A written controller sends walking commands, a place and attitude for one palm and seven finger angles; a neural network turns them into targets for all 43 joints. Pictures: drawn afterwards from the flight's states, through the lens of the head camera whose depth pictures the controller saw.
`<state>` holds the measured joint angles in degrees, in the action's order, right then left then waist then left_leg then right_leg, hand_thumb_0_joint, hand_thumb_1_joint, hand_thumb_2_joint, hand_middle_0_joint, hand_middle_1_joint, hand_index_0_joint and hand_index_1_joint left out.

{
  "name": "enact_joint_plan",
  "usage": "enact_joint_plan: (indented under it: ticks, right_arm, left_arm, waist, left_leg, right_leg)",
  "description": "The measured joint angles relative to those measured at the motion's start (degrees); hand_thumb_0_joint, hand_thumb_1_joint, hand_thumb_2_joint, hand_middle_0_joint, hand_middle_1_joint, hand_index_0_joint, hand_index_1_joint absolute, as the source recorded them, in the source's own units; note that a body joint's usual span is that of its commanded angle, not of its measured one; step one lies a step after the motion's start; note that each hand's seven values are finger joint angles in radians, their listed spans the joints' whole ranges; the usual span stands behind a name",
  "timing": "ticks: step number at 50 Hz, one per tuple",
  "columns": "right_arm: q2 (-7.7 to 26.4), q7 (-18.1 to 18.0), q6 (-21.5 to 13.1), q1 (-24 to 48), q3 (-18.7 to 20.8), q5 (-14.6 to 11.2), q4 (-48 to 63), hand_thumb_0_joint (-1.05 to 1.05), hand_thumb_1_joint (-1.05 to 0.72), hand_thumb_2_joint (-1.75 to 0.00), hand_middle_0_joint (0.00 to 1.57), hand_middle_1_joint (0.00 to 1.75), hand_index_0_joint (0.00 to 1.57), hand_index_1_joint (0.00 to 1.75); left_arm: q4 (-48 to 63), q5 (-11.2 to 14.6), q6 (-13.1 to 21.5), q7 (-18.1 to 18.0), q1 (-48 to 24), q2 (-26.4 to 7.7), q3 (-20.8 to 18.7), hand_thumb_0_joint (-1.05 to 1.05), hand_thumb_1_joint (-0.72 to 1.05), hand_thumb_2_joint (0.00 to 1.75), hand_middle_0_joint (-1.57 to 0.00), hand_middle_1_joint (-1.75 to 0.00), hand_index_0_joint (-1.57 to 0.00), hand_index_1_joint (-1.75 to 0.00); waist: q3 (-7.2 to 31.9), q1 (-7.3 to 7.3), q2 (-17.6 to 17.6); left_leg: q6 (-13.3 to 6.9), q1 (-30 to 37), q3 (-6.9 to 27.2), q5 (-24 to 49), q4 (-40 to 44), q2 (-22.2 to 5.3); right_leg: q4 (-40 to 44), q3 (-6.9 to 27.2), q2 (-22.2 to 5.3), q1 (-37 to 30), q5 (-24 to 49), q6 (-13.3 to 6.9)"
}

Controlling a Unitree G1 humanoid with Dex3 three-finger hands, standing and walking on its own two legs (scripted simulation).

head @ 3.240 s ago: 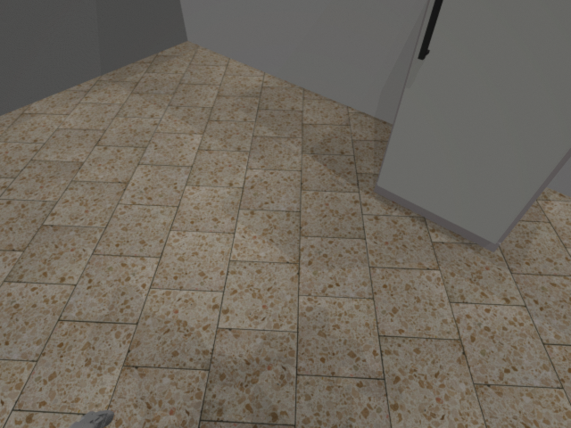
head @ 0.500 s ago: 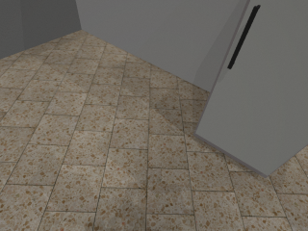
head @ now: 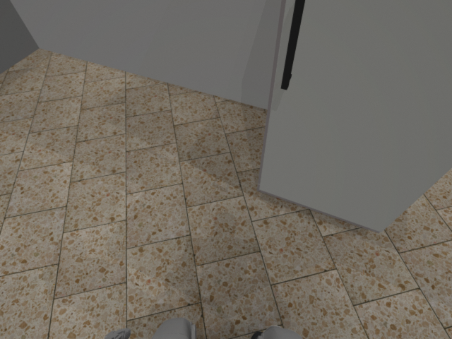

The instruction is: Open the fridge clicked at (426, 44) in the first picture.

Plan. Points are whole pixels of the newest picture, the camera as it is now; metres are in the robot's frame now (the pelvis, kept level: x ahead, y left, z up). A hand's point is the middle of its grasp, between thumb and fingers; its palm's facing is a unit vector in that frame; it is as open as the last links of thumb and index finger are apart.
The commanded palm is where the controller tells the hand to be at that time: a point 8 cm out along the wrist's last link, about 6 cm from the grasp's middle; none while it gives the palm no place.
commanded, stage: turn to face it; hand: left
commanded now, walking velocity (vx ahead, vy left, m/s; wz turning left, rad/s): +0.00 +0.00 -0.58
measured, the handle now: (295, 34) +0.76 -0.14 +0.12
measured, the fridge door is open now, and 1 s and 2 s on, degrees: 0 0 0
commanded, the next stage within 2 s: take the last steps up to it in 0.50 s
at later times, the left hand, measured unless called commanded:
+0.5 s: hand (111, 319) +0.17 +0.25 -0.15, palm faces -0.19 -0.96 -0.23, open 7.4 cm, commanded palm none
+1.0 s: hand (147, 323) +0.17 +0.18 -0.16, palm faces -0.31 -0.93 -0.19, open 7.3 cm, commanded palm none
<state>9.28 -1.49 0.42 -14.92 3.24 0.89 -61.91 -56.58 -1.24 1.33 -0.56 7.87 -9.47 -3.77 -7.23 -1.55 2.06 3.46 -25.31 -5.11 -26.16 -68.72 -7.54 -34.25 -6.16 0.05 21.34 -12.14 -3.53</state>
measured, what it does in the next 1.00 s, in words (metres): steps on the spot, turning right: left foot, then right foot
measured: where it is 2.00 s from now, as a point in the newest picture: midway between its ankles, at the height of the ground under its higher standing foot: (260, 315)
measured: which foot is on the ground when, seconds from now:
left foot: up 0.00-0.22, down 0.24-0.66, up 0.68-1.00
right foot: down 0.00-0.26, up 0.28-0.64, down 0.66-1.00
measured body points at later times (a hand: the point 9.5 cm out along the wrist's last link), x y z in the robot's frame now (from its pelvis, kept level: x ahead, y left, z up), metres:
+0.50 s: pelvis +0.06 +0.06 +0.02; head +0.09 +0.06 +0.46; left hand +0.18 +0.30 -0.13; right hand +0.07 -0.19 -0.12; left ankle +0.10 +0.16 -0.72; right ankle -0.01 -0.07 -0.65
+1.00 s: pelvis +0.10 +0.01 +0.01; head +0.11 +0.00 +0.46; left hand +0.18 +0.23 -0.14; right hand +0.05 -0.23 -0.14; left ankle +0.18 +0.12 -0.70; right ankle +0.00 -0.06 -0.72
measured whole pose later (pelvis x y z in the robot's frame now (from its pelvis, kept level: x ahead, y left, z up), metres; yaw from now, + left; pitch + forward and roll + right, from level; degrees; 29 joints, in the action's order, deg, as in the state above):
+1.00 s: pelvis +0.10 +0.01 +0.01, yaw -21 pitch +0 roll +0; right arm 10.7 1.0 0.3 -13.7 3.4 1.6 -59.6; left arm -61.6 -1.7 1.6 0.2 17.5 -9.1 -2.7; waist -1.2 -0.3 0.7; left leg 2.7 -22.9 -6.5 -19.4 -41.9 -6.1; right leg -24.1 -3.3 0.4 4.7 -19.2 -1.5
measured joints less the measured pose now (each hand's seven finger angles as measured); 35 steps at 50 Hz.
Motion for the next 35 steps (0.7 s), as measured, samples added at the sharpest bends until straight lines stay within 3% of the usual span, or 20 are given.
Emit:
enact_joint_plan:
  ticks: [6, 12, 13, 16, 18, 21, 24, 29, 33, 35]
  right_arm:
    - [1.49, 0.28, -0.13, 8.29, 0.07, 0.25, 7.03, 0.01, -0.91, -0.90, 0.20, 0.30, 0.20, 0.30]
    - [1.98, 0.29, -0.84, 10.45, -0.53, -0.18, 10.47, 0.00, -0.91, -0.90, 0.20, 0.30, 0.20, 0.30]
    - [1.81, 0.22, -1.15, 10.18, -0.63, -0.05, 10.74, 0.00, -0.91, -0.90, 0.20, 0.30, 0.20, 0.30]
    - [1.18, 0.40, -1.05, 8.69, -1.38, 0.53, 11.31, 0.00, -0.91, -0.90, 0.20, 0.30, 0.20, 0.30]
    - [0.74, 0.32, -0.67, 7.42, -1.73, 0.74, 11.02, 0.00, -0.91, -0.90, 0.20, 0.30, 0.20, 0.30]
    - [0.36, 0.18, -0.47, 5.59, -1.85, 0.70, 9.95, 0.01, -0.91, -0.90, 0.21, 0.30, 0.20, 0.30]
    - [0.27, 0.17, -0.56, 3.83, -1.57, 0.65, 8.69, 0.01, -0.91, -0.90, 0.21, 0.30, 0.20, 0.30]
    - [0.74, 0.46, -0.27, 1.26, -0.80, 0.69, 6.07, 0.01, -0.91, -0.90, 0.21, 0.30, 0.21, 0.30]
    - [1.77, 0.84, 0.39, -1.23, -0.06, 0.26, 3.87, 0.01, -0.91, -0.90, 0.21, 0.30, 0.21, 0.30]
    - [2.95, 0.82, 1.50, -1.88, 0.21, 0.14, 2.38, 0.01, -0.91, -0.90, 0.21, 0.30, 0.20, 0.30]
  left_arm:
    - [0.43, -0.53, -1.96, 0.29, 0.48, -0.33, -0.36, 0.00, 0.91, 0.90, -0.20, -0.30, -0.20, -0.30]
    - [2.91, -0.31, -3.42, 0.83, 1.59, -1.75, -0.98, 0.01, 0.91, 0.90, -0.21, -0.30, -0.20, -0.30]
    - [3.36, -0.10, -3.80, 0.90, 1.80, -2.26, -1.15, 0.01, 0.91, 0.90, -0.21, -0.30, -0.20, -0.30]
    - [3.85, -0.33, -4.69, 1.18, 2.01, -3.62, -1.80, 0.01, 0.91, 0.90, -0.20, -0.30, -0.20, -0.30]
    - [3.95, -0.55, -4.85, 1.61, 2.44, -4.38, -2.29, 0.01, 0.91, 0.90, -0.20, -0.30, -0.20, -0.30]
    - [3.85, -0.48, -4.95, 1.85, 3.48, -4.94, -2.51, 0.01, 0.91, 0.90, -0.20, -0.30, -0.20, -0.30]
    - [3.15, -0.34, -5.36, 1.73, 4.26, -4.73, -2.27, 0.01, 0.91, 0.90, -0.20, -0.30, -0.20, -0.30]
    - [1.66, -0.17, -5.57, 1.47, 3.87, -3.39, -1.24, 0.01, 0.91, 0.90, -0.20, -0.30, -0.19, -0.30]
    - [1.35, -0.12, -3.90, 1.32, 3.23, -2.19, -0.17, 0.01, 0.90, 0.90, -0.20, -0.30, -0.19, -0.30]
    - [0.51, -0.23, -2.82, 0.92, 2.63, -0.68, 0.44, 0.01, 0.90, 0.90, -0.20, -0.30, -0.20, -0.30]
  waist:
    - [2.68, 0.83, -0.97]
    - [4.31, 2.53, -2.44]
    - [4.54, 2.50, -3.09]
    - [4.29, 2.71, -4.23]
    - [4.18, 2.66, -4.43]
    - [4.11, 2.57, -4.24]
    - [3.80, 1.98, -3.36]
    - [2.80, 0.50, -1.70]
    - [2.95, -0.19, -0.76]
    - [2.95, -0.80, 1.43]
  left_leg:
    - [1.17, -3.81, 1.47, 3.97, 13.70, 0.40]
    - [0.64, 4.83, 0.64, 8.27, 31.98, 3.25]
    - [-0.66, 5.63, 0.12, 11.39, 33.69, 3.67]
    - [-3.96, 6.58, -1.89, 10.73, 33.17, 3.41]
    - [-4.48, 8.15, -3.02, 10.94, 35.49, 3.06]
    - [-4.51, 10.09, -4.75, 12.33, 39.18, 2.63]
    - [-4.52, 11.18, -6.15, 12.89, 41.14, 2.03]
    - [-3.70, 11.46, -8.34, 12.35, 40.88, 0.71]
    - [-2.06, 9.96, -9.92, 9.82, 36.11, -0.50]
    - [-0.98, 7.05, -6.58, 1.37, 28.36, -0.96]
  right_leg:
    - [2.83, 4.06, 1.02, -1.33, 0.77, 0.78]
    - [-0.15, 7.90, 1.70, -1.21, -1.54, 3.06]
    - [-1.59, 8.50, 1.58, -0.70, -2.42, 3.35]
    - [-15.70, 8.32, 1.50, 3.52, -12.77, 4.50]
    - [-25.14, 7.37, 0.87, 6.09, -12.47, 5.20]
    - [-30.44, 6.18, -0.80, 7.06, -10.51, 6.20]
    - [-27.22, 5.16, -2.20, 5.02, -11.45, 6.70]
    - [-13.94, 3.32, -2.98, -0.92, -14.07, 6.21]
    - [2.81, 2.00, -2.58, -8.02, -5.93, 4.33]
    - [2.40, 1.28, -1.36, -8.41, -6.97, 2.79]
